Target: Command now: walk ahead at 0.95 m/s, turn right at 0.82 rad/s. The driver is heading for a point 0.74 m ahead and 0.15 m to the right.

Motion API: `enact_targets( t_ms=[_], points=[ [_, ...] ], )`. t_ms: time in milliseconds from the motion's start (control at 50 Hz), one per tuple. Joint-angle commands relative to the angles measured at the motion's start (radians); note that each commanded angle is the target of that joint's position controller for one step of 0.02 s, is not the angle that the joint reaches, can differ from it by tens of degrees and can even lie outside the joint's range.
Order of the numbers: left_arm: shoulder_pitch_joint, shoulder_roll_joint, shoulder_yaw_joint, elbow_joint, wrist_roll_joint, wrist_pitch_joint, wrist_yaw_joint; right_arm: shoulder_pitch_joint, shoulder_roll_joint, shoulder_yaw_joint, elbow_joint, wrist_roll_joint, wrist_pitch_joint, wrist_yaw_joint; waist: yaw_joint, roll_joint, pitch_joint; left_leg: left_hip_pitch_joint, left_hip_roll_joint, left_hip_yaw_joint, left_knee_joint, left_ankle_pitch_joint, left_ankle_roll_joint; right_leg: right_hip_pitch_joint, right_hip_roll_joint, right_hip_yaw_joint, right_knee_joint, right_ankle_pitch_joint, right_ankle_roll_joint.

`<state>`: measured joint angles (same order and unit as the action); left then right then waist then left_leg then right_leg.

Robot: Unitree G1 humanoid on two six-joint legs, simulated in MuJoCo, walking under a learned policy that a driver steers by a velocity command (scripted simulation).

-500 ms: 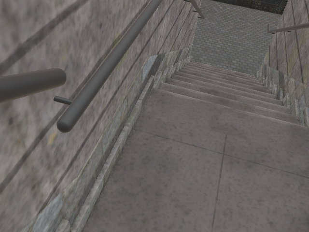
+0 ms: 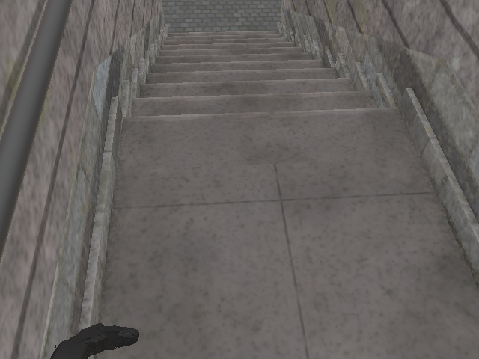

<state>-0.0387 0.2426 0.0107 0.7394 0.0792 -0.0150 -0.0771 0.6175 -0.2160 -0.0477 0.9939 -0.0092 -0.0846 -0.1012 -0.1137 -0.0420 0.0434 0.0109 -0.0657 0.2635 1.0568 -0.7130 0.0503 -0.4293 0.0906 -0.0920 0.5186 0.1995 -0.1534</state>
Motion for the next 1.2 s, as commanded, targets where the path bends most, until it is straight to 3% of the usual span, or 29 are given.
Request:
enact_targets(
  t_ms=[20,40,60,80,100,120,160,200,220,300,380,400,420,440,460,480,540,640,740,760,780,800,820,860,960,1060,1100,1140,1200],
  points=[
    [0.595,0.154,0.071,0.142,-0.032,0.025,0.026,-0.24,-0.203,-0.035,-0.096,-0.003,0.005,0.008,0.429,-0.151,-0.07,-0.649,0.14,-0.109,0.887,0.908,-0.086,0.747,-0.058,0.055,-0.15,-0.081,-0.169],
    [0.627,0.187,0.081,0.161,-0.078,0.024,0.054,-0.36,-0.166,-0.031,-0.137,-0.031,0.004,0.02,0.425,-0.159,0.004,-1.0,0.043,-0.089,1.138,0.049,-0.057,0.868,-0.131,0.195,-0.105,-0.072,-0.215],
    [0.586,0.252,0.08,0.149,-0.077,-0.004,0.073,-0.274,-0.081,-0.005,-0.215,-0.004,0.003,0.024,0.243,-0.179,-0.125,-1.19,0.11,-0.231,1.106,-0.041,-0.059,1.049,-0.287,0.383,0.219,0.621,-0.249],
    [0.562,0.243,0.095,0.121,-0.087,-0.008,0.089,-0.173,-0.142,-0.008,-0.24,-0.008,-0.009,0.035,0.223,-0.029,-0.34,-1.254,0.14,-0.414,0.967,0.006,-0.068,1.198,-0.392,0.638,0.141,0.33,-0.376],
    [0.474,0.224,0.095,0.091,-0.03,-0.013,0.102,-0.165,-0.183,-0.014,-0.236,-0.024,-0.032,0.052,0.182,0.023,-0.27,-1.318,0.158,-0.484,0.752,0.042,-0.03,1.047,-0.442,0.815,-0.043,-0.288,-0.388],
    [0.341,0.133,0.062,0.061,-0.052,-0.033,0.093,-0.207,-0.21,-0.039,-0.155,-0.074,-0.022,0.068,0.126,0.19,-0.115,-1.212,0.192,-0.444,0.528,0.194,-0.049,0.763,-0.355,0.685,-0.13,-0.495,-0.284],
    [0.232,0.137,0.051,0.007,-0.081,-0.067,0.095,-0.489,-0.237,-0.05,-0.239,-0.049,-0.003,0.071,0.078,0.226,0.182,-0.787,0.208,-0.413,-0.078,0.419,-0.135,0.054,-0.244,0.619,-0.261,-0.284,-0.248],
    [0.205,0.134,0.067,0.059,-0.047,-0.09,0.075,-0.341,-0.134,-0.025,-0.172,-0.021,0.005,0.082,0.015,0.088,0.089,-0.313,0.133,-0.287,-0.165,0.871,-0.126,-0.237,-0.032,0.436,-0.101,-0.233,-0.172],
    [0.208,0.065,0.05,0.086,-0.084,-0.101,0.081,-0.34,-0.107,-0.016,-0.168,-0.009,-0.004,0.087,0.016,0.033,0.024,-0.227,0.161,-0.366,-0.339,1.159,-0.097,-0.221,0.042,0.383,-0.006,-0.399,-0.101],
    [0.358,0.073,0.048,0.124,-0.072,-0.078,0.084,-0.482,-0.121,-0.028,-0.214,0.026,-0.045,0.092,0.161,-0.111,0.005,-0.181,0.093,-0.39,-0.533,1.054,-0.104,-0.016,0.025,0.49,0.179,-0.473,-0.05],
    [0.398,0.139,0.082,0.157,-0.039,-0.028,0.107,-0.137,-0.211,-0.07,-0.102,0.027,-0.052,0.072,-0.053,-0.041,-0.051,0.053,0.169,-0.489,-0.739,0.95,-0.087,0.11,0.043,0.489,0.818,-0.479,-0.053],
    [0.352,0.05,0.067,0.132,-0.047,-0.036,0.102,0.002,-0.251,-0.088,-0.044,0.007,-0.041,0.068,-0.101,0.063,-0.092,0.261,0.244,-0.582,-0.635,0.781,-0.073,-0.091,0.078,0.461,1.141,-0.767,-0.054],
    [0.43,-0.019,0.05,0.095,-0.078,-0.048,0.09,0.055,-0.275,-0.07,-0.041,-0.027,-0.034,0.075,-0.018,0.278,-0.087,0.401,0.317,-0.509,-0.295,1.181,-0.185,-0.377,0.057,0.388,1.367,-0.93,-0.051],
    [0.601,-0.022,0.046,0.101,-0.116,-0.04,0.097,0.017,-0.329,-0.093,-0.071,-0.044,-0.032,0.083,0.084,0.555,-0.279,0.52,0.506,-0.859,-0.368,1.104,-0.065,-0.546,0.067,0.264,1.613,-0.886,-0.017],
    [0.477,-0.006,0.029,0.064,-0.053,-0.038,0.096,-0.067,-0.323,-0.098,-0.087,-0.012,-0.038,0.064,0.075,0.566,-0.255,0.37,0.595,-1.185,-0.624,0.404,0.05,-0.685,0.003,0.23,1.522,-0.78,-0.001],
    [0.259,0.08,0.052,0.062,0.005,-0.015,0.083,-0.163,-0.162,-0.049,-0.131,0.018,-0.03,0.054,0.016,0.215,-0.05,0.1,0.463,-0.971,-0.69,0.121,-0.007,-0.637,-0.083,0.244,1.382,-0.607,-0.004],
    [0.128,-0.014,0.03,-0.039,-0.009,0.017,0.014,-0.166,-0.048,0.007,-0.096,-0.005,-0.04,0.059,0.066,0.13,0.048,-0.154,0.353,-0.643,-0.546,0.73,-0.076,-0.564,-0.09,0.273,1.166,-0.415,0.024],
    [0.039,-0.039,-0.006,-0.147,-0.03,0.02,0.018,-0.186,-0.014,0.013,-0.08,0.031,-0.072,0.075,0.14,0.217,0.147,-0.383,0.252,-0.302,-0.738,0.988,-0.115,-0.388,-0.051,0.096,0.797,-0.275,0.067],
    [0.287,0.031,0.02,-0.033,-0.049,-0.005,-0.02,-0.212,-0.152,-0.003,-0.104,0.033,-0.061,0.065,0.253,0.202,-0.121,-0.426,0.237,-0.158,-0.332,1.724,-0.041,0.42,0.069,-0.007,0.301,-0.187,0.014],
    [0.382,0.079,0.039,0.023,-0.039,-0.009,-0.004,-0.25,-0.177,-0.01,-0.113,0.047,-0.055,0.061,0.33,0.135,-0.141,-0.447,0.228,-0.128,-0.084,1.49,-0.026,0.538,0.0,0.093,0.103,-0.096,-0.022],
    [0.42,0.112,0.059,0.062,-0.049,-0.013,0.015,-0.273,-0.144,-0.02,-0.115,0.051,-0.042,0.068,0.346,-0.047,-0.124,-0.558,0.062,-0.045,0.4,0.46,-0.043,0.627,-0.102,0.197,-0.084,0.211,-0.106],
    [0.437,0.196,0.058,0.051,-0.047,-0.007,0.036,-0.074,-0.083,0.002,-0.161,0.067,-0.035,0.07,0.216,-0.176,-0.396,-0.732,0.079,-0.211,0.706,0.056,-0.049,0.942,-0.407,0.53,0.231,0.862,-0.246],
    [0.489,0.176,0.066,0.061,-0.053,-0.003,0.059,-0.098,-0.123,0.004,-0.184,0.075,-0.034,0.085,0.268,-0.047,-0.504,-0.79,0.108,-0.33,0.678,0.126,-0.04,0.95,-0.459,0.64,0.111,0.682,-0.337],
    [0.336,0.091,0.054,0.063,-0.054,-0.011,0.086,-0.214,-0.101,0.007,-0.194,0.021,-0.01,0.085,0.184,0.06,-0.178,-0.828,0.135,-0.317,0.45,0.229,-0.029,0.55,-0.382,0.576,-0.059,0.291,-0.258],
    [0.185,0.044,0.037,0.086,-0.067,-0.016,0.073,-0.247,-0.045,0.029,-0.209,-0.016,0.043,0.08,0.033,0.054,-0.054,-0.476,0.174,-0.319,-0.093,0.401,-0.053,0.028,-0.228,0.263,-0.163,0.326,-0.098],
    [0.235,0.085,0.07,0.144,-0.09,0.007,0.04,-0.326,-0.049,0.033,-0.183,-0.016,0.038,0.104,0.062,-0.062,-0.09,-0.191,0.081,-0.224,-0.401,0.754,-0.063,-0.019,-0.128,0.202,-0.11,-0.195,0.027],
    [0.244,0.07,0.069,0.145,-0.076,0.025,0.048,-0.335,-0.087,0.025,-0.164,-0.038,0.04,0.098,0.068,0.015,-0.068,-0.097,0.094,-0.244,-0.473,0.776,-0.068,-0.051,-0.09,0.207,-0.014,-0.378,0.073],
    [0.432,-0.005,0.051,0.18,-0.101,0.045,0.062,-0.283,-0.167,0.022,-0.166,-0.042,0.032,0.08,0.106,0.329,-0.212,0.013,0.406,-0.563,-0.557,1.19,0.05,-0.025,-0.014,0.134,0.364,-0.781,0.124],
    [0.379,0.056,0.055,0.232,-0.074,0.109,0.068,-0.453,-0.102,0.038,-0.19,-0.009,0.056,0.068,0.148,0.25,-0.121,-0.259,0.364,-0.711,-0.767,0.393,0.069,0.024,-0.081,0.159,0.483,-0.724,0.14]
  ],
)
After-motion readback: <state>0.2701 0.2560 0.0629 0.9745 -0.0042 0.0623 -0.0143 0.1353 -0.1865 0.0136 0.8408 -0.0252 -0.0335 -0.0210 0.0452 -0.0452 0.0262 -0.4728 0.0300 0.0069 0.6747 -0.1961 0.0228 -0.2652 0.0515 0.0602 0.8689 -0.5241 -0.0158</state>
